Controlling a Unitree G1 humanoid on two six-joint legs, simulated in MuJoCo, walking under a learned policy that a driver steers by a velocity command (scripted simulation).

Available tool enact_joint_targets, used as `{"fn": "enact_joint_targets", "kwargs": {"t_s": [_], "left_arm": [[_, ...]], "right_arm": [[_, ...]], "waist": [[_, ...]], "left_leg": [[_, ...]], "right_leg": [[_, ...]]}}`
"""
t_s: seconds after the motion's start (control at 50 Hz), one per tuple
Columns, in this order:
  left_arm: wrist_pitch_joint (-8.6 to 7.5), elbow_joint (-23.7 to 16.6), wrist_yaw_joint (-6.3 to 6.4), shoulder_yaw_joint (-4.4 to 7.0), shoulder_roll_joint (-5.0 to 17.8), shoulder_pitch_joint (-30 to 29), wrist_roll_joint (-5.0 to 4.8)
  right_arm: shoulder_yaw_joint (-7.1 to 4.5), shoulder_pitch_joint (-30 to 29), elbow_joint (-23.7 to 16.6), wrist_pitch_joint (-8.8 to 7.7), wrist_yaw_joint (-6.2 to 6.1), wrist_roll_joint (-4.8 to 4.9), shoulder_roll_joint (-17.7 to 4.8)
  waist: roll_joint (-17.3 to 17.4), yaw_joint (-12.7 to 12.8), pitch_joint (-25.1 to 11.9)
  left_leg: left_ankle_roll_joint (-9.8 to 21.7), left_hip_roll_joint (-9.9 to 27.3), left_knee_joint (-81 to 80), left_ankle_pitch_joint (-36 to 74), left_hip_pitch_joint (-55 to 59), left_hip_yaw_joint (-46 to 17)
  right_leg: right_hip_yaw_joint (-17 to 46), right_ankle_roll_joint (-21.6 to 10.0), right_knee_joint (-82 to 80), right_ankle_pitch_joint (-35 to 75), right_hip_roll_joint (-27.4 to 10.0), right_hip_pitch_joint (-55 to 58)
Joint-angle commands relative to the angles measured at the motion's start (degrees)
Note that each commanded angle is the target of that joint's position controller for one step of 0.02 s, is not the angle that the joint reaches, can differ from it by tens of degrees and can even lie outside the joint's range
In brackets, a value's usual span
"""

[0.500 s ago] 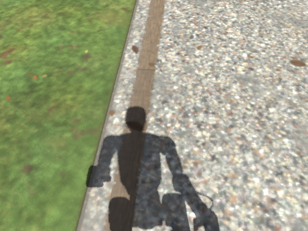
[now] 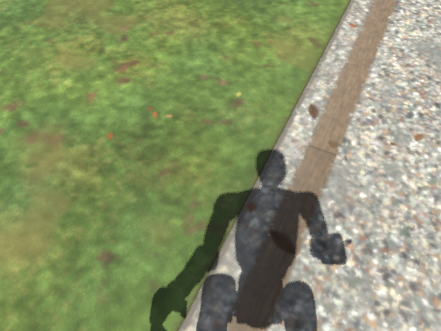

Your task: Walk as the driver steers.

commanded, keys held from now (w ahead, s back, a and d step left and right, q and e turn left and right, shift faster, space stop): w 1.00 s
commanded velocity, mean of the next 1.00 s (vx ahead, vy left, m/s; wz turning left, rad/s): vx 0.50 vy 0.00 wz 0.07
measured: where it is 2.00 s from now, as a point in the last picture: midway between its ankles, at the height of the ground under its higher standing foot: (248, 137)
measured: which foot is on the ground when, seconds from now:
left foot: down 0.00-0.54, up 0.56-1.00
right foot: up 0.00-0.50, down 0.52-1.00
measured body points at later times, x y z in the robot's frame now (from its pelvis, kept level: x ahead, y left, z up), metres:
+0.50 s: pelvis +0.28 -0.02 +0.01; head +0.31 -0.01 +0.46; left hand +0.48 +0.22 -0.09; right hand +0.26 -0.29 -0.12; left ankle +0.10 +0.08 -0.71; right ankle +0.45 -0.13 -0.70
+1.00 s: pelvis +0.56 -0.02 +0.03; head +0.58 -0.01 +0.47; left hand +0.53 +0.25 -0.12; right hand +0.77 -0.24 -0.08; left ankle +0.73 +0.14 -0.68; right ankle +0.45 -0.13 -0.71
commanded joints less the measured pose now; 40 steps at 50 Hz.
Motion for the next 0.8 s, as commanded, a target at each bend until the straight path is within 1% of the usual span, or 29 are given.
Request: {"fn": "enact_joint_targets", "kwargs": {"t_s": [0.02,0.04,0.06,0.08,0.1,0.14,0.18,0.2,0.24,0.28,0.32,0.38,0.42,0.46,0.48,0.5,0.52,0.54,0.56,0.58,0.6,0.62,0.64,0.66,0.68,0.7,0.72,0.76,0.8], "left_arm": [[-4.18,-6.6,-1.15,0.48,6.6,-4.1,-3.00],[-4.62,-7.1,-0.94,0.31,6.3,-6.5,-2.82],[-4.50,-6.3,-0.37,0.61,6.3,-7.1,-1.41],[-3.80,-5.5,-0.14,1.11,6.6,-6.1,-0.72],[-2.85,-5.0,-0.25,1.21,6.2,-4.6,-0.63],[-1.41,-4.7,-0.18,1.06,4.5,-4.1,-0.30],[-0.72,-5.7,0.09,0.94,4.1,-7.4,0.30],[-0.64,-6.2,0.11,0.93,4.0,-9.3,0.46],[-0.79,-7.0,-0.17,0.80,3.5,-12.2,0.40],[-1.10,-7.7,-0.69,0.49,2.9,-15.3,0.16],[-1.34,-8.5,-1.22,0.02,2.3,-18.9,-0.06],[-1.73,-9.9,-2.17,-0.51,2.2,-23.0,-0.34],[-2.18,-11.0,-2.96,-0.72,2.4,-24.6,-0.47],[-2.54,-11.1,-3.55,-0.48,3.6,-23.0,-0.57],[-2.63,-10.5,-3.59,-0.02,4.8,-20.4,-0.48],[-2.63,-9.3,-3.42,0.77,6.3,-15.5,-0.30],[-2.50,-6.4,-3.05,2.04,8.7,-6.0,-0.07],[-2.33,-4.3,-2.50,2.97,12.4,4.4,0.73],[-2.23,-2.7,-2.92,3.49,15.2,8.2,0.45],[-2.15,-2.7,-2.85,1.90,9.7,7.6,-0.16],[-2.30,-3.7,-2.57,1.22,7.6,1.9,-0.28],[-2.34,-5.0,-2.49,0.63,6.4,-3.2,0.26],[-2.51,-5.3,-2.58,0.22,5.1,-5.9,0.93],[-2.76,-5.2,-2.66,-0.24,4.0,-6.8,1.56],[-2.79,-4.8,-2.76,-0.39,3.5,-6.8,1.52],[-2.84,-4.5,-2.64,-0.33,4.1,-6.3,1.24],[-2.92,-4.1,-2.38,-0.18,4.9,-5.5,1.03],[-2.82,-3.4,-1.61,0.22,6.7,-3.8,0.97],[-2.44,-3.0,-1.00,0.31,7.2,-2.2,0.79]], "right_arm": [[-3.12,21.1,2.6,-1.18,-0.54,-0.75,-12.2],[-2.57,16.9,2.1,-1.67,-0.53,-0.52,-10.3],[-1.84,12.0,1.2,-1.90,-0.52,-0.56,-7.9],[-1.09,9.0,0.6,-2.14,-0.53,-1.10,-5.5],[-0.84,8.4,0.6,-2.38,-0.57,-1.45,-4.7],[-0.98,9.7,1.5,-3.10,-0.94,-1.17,-5.7],[-1.21,11.9,2.6,-3.43,-1.68,-1.02,-7.1],[-1.17,13.1,3.2,-3.35,-2.07,-0.99,-7.2],[-0.94,14.8,4.1,-3.09,-2.58,-1.02,-7.1],[-0.77,15.8,4.7,-2.98,-2.82,-1.01,-7.1],[-0.71,17.5,5.7,-2.93,-2.95,-0.87,-7.3],[-0.76,20.2,7.7,-2.49,-3.03,-0.69,-7.5],[-0.96,21.2,8.7,-1.99,-3.24,-0.49,-7.8],[-1.24,20.3,9.1,-1.56,-3.49,-0.37,-8.6],[-1.42,19.2,8.9,-1.41,-3.55,-0.37,-9.3],[-1.53,18.0,8.7,-1.17,-3.54,-0.31,-9.9],[-1.07,17.0,8.5,-0.90,-3.48,-0.39,-9.0],[-0.17,18.0,7.6,-0.87,-3.45,-1.26,-7.3],[2.21,26.6,8.0,-2.13,-2.47,-1.07,1.5],[1.06,21.7,8.3,-3.48,-2.21,0.30,-4.6],[0.20,15.3,6.1,-4.26,-2.14,1.56,-7.8],[0.26,11.9,5.3,-4.48,-2.58,1.43,-7.8],[-0.15,10.8,5.2,-4.25,-2.94,0.46,-7.4],[-0.39,12.3,5.5,-3.58,-3.07,0.06,-6.7],[-0.33,13.7,5.9,-2.93,-3.14,0.02,-5.3],[-0.22,14.3,6.1,-2.43,-3.24,0.01,-4.2],[-0.17,13.5,5.9,-2.03,-3.31,-0.12,-3.8],[-0.23,9.2,4.4,-1.70,-3.44,-0.69,-4.0],[-0.17,5.6,3.4,-1.81,-3.25,-0.97,-3.8]], "waist": [[6.2,-8.7,-18.0],[5.0,-7.1,-12.6],[2.0,-4.9,-9.3],[2.6,-2.8,-7.7],[3.5,-1.4,-7.6],[2.5,-0.5,-6.4],[1.8,-1.1,-4.0],[1.9,-1.7,-3.2],[2.6,-2.6,-2.3],[3.2,-3.6,-1.2],[3.4,-5.0,0.4],[3.5,-6.4,2.3],[3.6,-6.4,2.9],[4.5,-4.6,1.7],[5.4,-3.0,-0.2],[6.2,-0.2,-3.6],[5.2,4.4,-9.1],[-1.0,7.3,-17.5],[-17.0,2.7,-25.8],[-11.7,5.3,-24.1],[-9.2,4.7,-14.9],[-3.6,2.9,-10.1],[-2.5,1.1,-6.6],[-3.7,-1.0,-6.1],[-4.5,-1.9,-5.9],[-4.6,-2.4,-5.2],[-4.5,-2.6,-4.1],[-3.5,-1.9,-2.4],[-3.1,-1.0,-1.8]], "left_leg": [[14.6,19.9,-21.5,-2.5,48.0,-41.6],[12.1,17.7,-20.7,2.2,40.3,-32.4],[10.1,15.4,-21.0,6.8,32.1,-25.9],[9.0,13.4,-22.5,10.7,26.1,-21.4],[8.6,12.5,-24.2,11.4,23.0,-19.5],[8.9,11.9,-26.9,14.0,20.8,-16.6],[8.8,11.6,-28.7,16.4,21.0,-14.4],[8.5,11.5,-29.1,17.1,21.9,-13.5],[7.3,10.6,-29.5,16.5,23.2,-11.5],[6.1,9.7,-30.1,14.1,23.6,-9.7],[5.7,9.8,-30.8,11.3,24.5,-8.9],[5.8,11.6,-29.5,11.4,29.1,-8.7],[5.5,13.4,-27.4,14.5,33.1,-9.1],[4.4,14.6,-24.5,21.2,35.6,-9.0],[3.7,14.3,-21.6,29.8,36.0,-8.6],[2.9,13.3,-16.0,40.2,35.6,-7.6],[1.3,10.2,-5.1,43.7,32.0,-5.3],[-0.6,6.8,12.8,26.6,19.1,-3.4],[-4.4,-4.5,33.4,-17.9,-3.9,-5.4],[-3.2,-2.7,39.8,-23.0,-10.6,-12.6],[-2.3,0.6,40.2,-18.3,-14.6,-10.9],[-2.0,3.8,37.4,-12.8,-12.4,-9.1],[-2.3,5.6,34.0,-9.7,-9.9,-8.5],[-2.2,7.3,31.7,-7.7,-5.9,-9.0],[-2.4,7.7,29.8,-7.1,-3.9,-8.8],[-2.7,8.1,27.6,-6.9,-3.6,-8.3],[-3.4,8.6,25.4,-6.0,-4.5,-7.8],[-4.9,9.1,19.5,-0.8,-8.4,-7.3],[-5.7,8.9,12.8,5.8,-10.4,-6.9]], "right_leg": [[13.7,-2.7,34.0,-2.7,4.6,-40.8],[13.2,-3.9,30.8,2.5,1.7,-41.2],[13.3,-4.1,26.6,6.9,-0.8,-38.1],[13.8,-4.3,23.6,9.7,-2.3,-34.0],[14.1,-4.3,21.9,11.5,-3.0,-30.8],[13.6,-3.6,17.9,14.0,-3.1,-30.3],[13.3,-2.3,12.4,19.0,-2.9,-33.9],[13.3,-1.8,9.1,21.8,-2.6,-35.9],[13.0,-1.4,2.4,28.0,-1.8,-37.3],[12.3,-1.7,-4.2,33.6,-0.6,-36.5],[11.2,-2.1,-9.4,36.5,0.6,-36.0],[10.7,-3.0,-14.1,35.4,1.7,-37.2],[10.7,-4.2,-16.3,32.2,2.2,-38.0],[10.2,-5.8,-17.9,28.2,3.3,-34.8],[9.1,-6.7,-17.9,26.1,4.8,-30.0],[7.3,-7.9,-18.1,25.0,7.0,-22.3],[6.7,-9.6,-18.4,26.7,8.0,-9.2],[18.7,-13.4,-16.6,26.8,-2.4,9.4],[47.5,-23.3,-23.3,14.8,-15.7,28.9],[52.4,-20.9,-29.4,6.2,-14.1,27.7],[43.5,-18.0,-30.5,7.4,-12.3,19.7],[36.9,-16.5,-32.0,12.7,-10.4,10.2],[32.3,-16.3,-33.4,18.6,-8.9,2.5],[28.9,-15.6,-34.8,21.6,-7.1,-1.9],[26.7,-15.6,-36.3,22.6,-6.1,-4.1],[24.8,-15.9,-37.5,23.6,-5.8,-5.6],[23.4,-16.3,-38.6,25.0,-5.8,-6.8],[21.5,-16.6,-40.3,26.9,-6.0,-6.6],[19.1,-15.7,-40.8,28.3,-5.1,-5.1]]}}
Velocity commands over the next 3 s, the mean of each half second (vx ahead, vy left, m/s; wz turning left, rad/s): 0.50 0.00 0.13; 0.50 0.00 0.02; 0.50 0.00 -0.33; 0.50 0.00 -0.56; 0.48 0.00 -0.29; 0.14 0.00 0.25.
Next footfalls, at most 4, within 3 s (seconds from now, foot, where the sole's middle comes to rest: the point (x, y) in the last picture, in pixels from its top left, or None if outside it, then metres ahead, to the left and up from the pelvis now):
0.52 right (275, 316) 0.49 -0.13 -0.75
1.08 left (193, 225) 0.78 0.13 -0.75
1.64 right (269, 164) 1.05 -0.14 -0.75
2.12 left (249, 99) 1.40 -0.06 -0.75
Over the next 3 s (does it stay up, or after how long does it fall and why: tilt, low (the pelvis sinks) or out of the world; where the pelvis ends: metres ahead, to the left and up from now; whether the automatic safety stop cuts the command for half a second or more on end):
stays up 1.45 -0.26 0.02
